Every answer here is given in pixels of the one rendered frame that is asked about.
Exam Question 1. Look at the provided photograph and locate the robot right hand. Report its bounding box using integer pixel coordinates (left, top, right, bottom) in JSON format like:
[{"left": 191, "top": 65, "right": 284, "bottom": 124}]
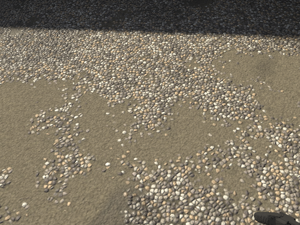
[{"left": 254, "top": 212, "right": 300, "bottom": 225}]

